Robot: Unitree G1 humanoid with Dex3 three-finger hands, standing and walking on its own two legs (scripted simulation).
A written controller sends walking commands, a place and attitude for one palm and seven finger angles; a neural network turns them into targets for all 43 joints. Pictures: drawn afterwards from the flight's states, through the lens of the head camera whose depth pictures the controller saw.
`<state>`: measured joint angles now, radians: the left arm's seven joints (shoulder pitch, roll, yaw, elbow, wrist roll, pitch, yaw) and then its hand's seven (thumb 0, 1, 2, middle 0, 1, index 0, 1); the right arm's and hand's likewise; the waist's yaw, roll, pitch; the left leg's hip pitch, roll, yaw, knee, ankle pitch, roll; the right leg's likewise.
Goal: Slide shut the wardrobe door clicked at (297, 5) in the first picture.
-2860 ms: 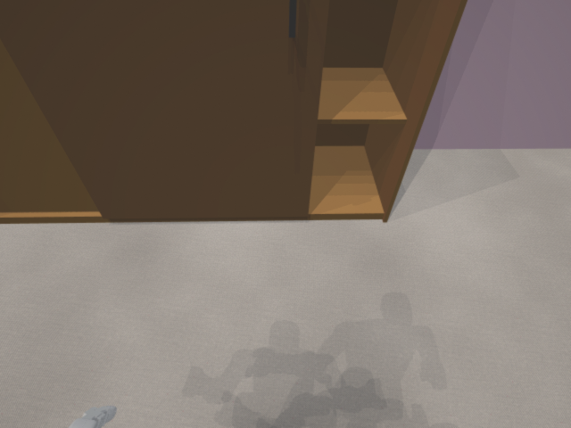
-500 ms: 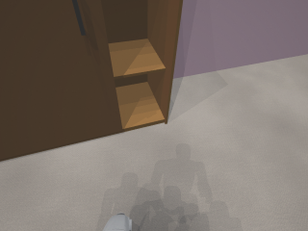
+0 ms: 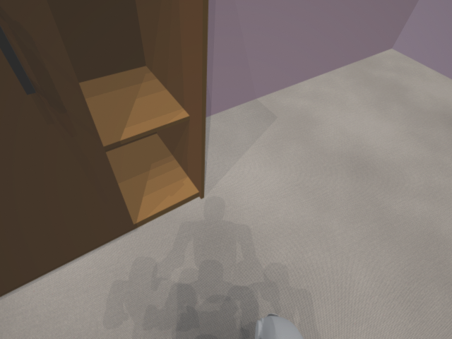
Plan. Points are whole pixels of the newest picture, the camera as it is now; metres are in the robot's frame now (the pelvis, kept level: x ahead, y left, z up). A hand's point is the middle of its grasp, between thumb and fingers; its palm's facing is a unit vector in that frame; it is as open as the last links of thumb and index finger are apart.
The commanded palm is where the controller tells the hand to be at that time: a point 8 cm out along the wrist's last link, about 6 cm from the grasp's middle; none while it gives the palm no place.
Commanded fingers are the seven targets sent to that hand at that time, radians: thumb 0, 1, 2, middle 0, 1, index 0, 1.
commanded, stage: walk to a spot facing it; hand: left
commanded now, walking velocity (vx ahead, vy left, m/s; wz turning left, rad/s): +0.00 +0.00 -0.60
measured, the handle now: (4, 42) +0.57 +0.48 +0.19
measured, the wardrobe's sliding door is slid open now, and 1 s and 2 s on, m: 0.36 0.36 0.36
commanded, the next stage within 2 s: turn to face it in 0.04 s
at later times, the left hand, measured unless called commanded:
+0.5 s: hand (166, 315) +0.19 +0.13 -0.17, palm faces +0.01 -0.99 -0.16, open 7.3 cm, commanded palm none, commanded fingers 0.00 0.90 0.90 -0.20 -0.30 -0.20 -0.30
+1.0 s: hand out of the picture +0.09 +0.23 -0.17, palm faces +0.34 -0.91 -0.25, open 7.4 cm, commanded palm none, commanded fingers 0.00 0.90 0.90 -0.20 -0.30 -0.20 -0.30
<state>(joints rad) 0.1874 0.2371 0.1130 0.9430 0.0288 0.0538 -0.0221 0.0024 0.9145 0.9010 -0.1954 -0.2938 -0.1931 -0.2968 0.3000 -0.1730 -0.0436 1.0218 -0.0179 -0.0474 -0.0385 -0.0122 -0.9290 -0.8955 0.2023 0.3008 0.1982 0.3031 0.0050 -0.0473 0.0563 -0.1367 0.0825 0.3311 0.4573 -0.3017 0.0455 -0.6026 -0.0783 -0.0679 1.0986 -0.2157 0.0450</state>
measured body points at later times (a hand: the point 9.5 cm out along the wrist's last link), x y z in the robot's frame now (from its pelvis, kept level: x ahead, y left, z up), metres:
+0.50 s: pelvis +0.07 -0.03 -0.01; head +0.08 -0.03 +0.44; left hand +0.19 +0.18 -0.15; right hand +0.07 -0.26 -0.16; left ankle +0.05 +0.09 -0.70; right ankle +0.09 -0.13 -0.74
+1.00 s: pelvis +0.07 -0.01 +0.00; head +0.09 +0.01 +0.45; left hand +0.07 +0.27 -0.15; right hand +0.18 -0.24 -0.14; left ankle +0.06 +0.08 -0.74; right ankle +0.10 -0.17 -0.68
